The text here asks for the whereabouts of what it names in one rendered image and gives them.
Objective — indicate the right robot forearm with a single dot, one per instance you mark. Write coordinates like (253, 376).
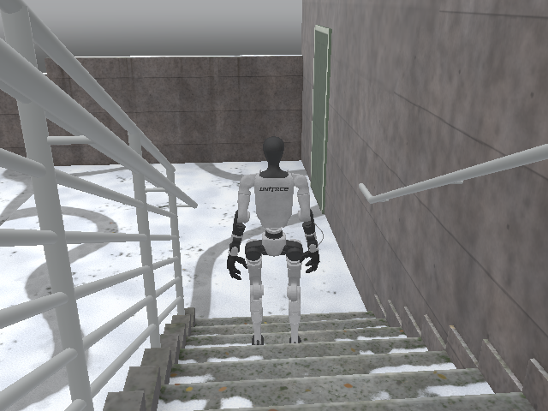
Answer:
(310, 234)

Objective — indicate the robot right hand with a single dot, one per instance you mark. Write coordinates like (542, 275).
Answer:
(313, 262)

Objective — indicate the left robot forearm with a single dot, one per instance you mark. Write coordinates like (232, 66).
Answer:
(236, 237)

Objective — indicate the robot left upper arm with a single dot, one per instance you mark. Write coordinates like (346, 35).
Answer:
(246, 182)

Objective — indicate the robot left hand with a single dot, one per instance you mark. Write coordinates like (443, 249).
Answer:
(231, 266)

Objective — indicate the humanoid robot torso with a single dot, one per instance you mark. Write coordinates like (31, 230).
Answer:
(274, 201)

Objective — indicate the humanoid robot head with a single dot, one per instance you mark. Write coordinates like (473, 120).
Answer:
(273, 148)

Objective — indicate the robot right upper arm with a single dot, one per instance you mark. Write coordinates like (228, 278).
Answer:
(300, 181)

